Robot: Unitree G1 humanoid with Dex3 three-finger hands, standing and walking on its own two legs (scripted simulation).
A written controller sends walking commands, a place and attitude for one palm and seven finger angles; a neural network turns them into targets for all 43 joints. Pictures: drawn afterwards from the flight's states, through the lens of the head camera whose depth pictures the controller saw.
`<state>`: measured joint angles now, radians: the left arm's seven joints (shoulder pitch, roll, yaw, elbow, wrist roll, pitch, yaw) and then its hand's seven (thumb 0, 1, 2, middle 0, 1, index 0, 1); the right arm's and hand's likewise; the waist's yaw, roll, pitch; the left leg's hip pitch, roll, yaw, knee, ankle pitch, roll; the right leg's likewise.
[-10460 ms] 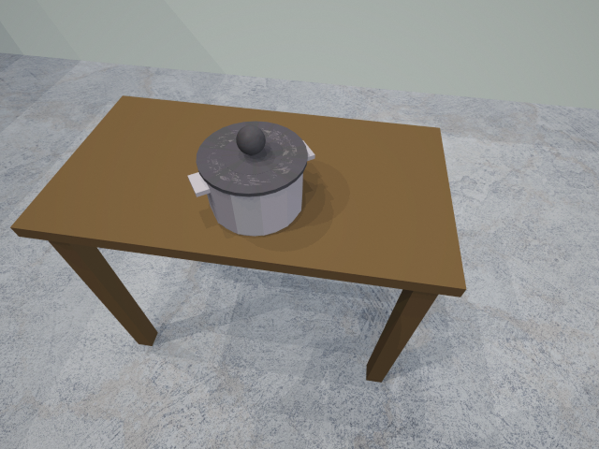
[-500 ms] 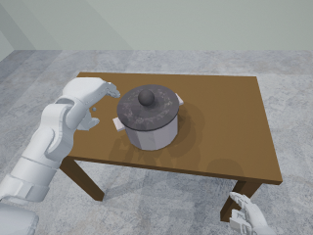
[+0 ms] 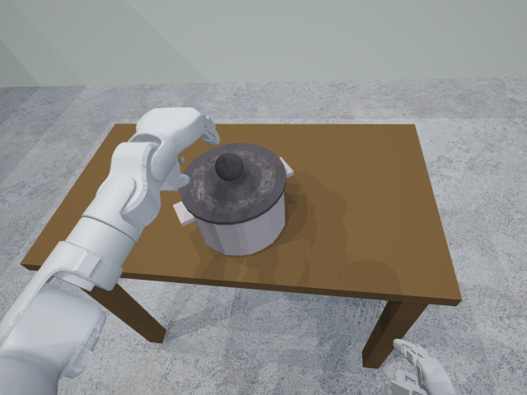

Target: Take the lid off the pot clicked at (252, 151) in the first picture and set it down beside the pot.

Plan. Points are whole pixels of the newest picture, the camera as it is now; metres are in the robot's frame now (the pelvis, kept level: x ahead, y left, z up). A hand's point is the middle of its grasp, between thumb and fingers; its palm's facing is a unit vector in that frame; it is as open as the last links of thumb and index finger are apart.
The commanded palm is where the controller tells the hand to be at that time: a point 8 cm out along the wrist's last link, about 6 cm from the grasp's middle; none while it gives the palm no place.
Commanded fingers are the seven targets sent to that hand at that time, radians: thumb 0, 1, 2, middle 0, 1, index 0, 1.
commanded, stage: move the open hand above the knob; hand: left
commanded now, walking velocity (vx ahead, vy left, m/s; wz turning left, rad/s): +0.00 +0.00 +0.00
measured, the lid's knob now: (229, 166) +0.49 +0.09 +0.06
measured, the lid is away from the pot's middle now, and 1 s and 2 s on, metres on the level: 0.00 0.00 0.00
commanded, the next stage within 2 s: lower the open fingers around the knob in 1.14 s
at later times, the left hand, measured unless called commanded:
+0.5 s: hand (208, 135) +0.47 +0.10 +0.15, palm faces -0.24 -0.01 -0.97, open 10.2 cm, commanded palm +0.46 +0.10 +0.21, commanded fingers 0.00 -0.32 1.43 -0.82 -0.08 -0.82 -0.08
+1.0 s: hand (206, 140) +0.46 +0.10 +0.16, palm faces -0.20 -0.01 -0.98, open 10.2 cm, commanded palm +0.43 +0.10 +0.21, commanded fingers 0.00 -0.32 1.43 -0.82 -0.08 -0.82 -0.08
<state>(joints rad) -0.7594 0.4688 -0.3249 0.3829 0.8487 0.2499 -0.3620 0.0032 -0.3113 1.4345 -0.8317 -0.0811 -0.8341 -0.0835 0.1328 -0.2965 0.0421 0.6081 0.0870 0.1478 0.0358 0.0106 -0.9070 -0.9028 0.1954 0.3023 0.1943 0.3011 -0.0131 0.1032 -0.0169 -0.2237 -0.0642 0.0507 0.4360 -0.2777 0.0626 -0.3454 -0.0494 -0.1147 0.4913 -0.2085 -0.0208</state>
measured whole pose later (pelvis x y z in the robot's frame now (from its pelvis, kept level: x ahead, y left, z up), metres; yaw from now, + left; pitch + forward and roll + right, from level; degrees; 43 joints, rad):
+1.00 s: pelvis +0.00 +0.01 +0.00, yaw -1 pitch +5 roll +0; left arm -0.96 0.33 -0.39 0.64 0.87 0.29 -0.30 0.00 -0.31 1.43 -0.83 -0.08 -0.83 -0.08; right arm 0.14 -0.26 0.04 0.65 0.07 0.15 0.03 0.01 -0.91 -0.90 0.20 0.30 0.19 0.30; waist -0.03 0.09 -0.06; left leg -0.24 -0.08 0.06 0.41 -0.27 0.08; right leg -0.37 -0.06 -0.10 0.47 -0.20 0.00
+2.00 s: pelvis +0.00 +0.00 +0.00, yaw -1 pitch +7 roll +1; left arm -0.92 0.30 -0.37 0.78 0.87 0.22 -0.23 0.00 -0.31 1.43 -0.83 -0.08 -0.83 -0.08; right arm 0.17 -0.28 0.03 0.67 0.07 0.16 0.00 0.01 -0.91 -0.90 0.20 0.30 0.19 0.30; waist -0.05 0.08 -0.05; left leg -0.27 -0.06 0.07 0.43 -0.27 0.06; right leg -0.40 -0.03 -0.09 0.47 -0.19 -0.02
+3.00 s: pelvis +0.02 +0.01 +0.00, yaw -2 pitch +9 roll +0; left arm -0.90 0.29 -0.36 0.80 0.88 0.22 -0.18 0.00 0.00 1.12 -0.64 -0.75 -0.64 -0.75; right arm 0.19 -0.27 0.02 0.68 0.06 0.17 0.02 0.01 -0.91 -0.90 0.20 0.30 0.20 0.30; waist -0.05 0.08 -0.07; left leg -0.30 -0.06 0.07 0.44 -0.29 0.08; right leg -0.42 -0.04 -0.09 0.48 -0.20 0.00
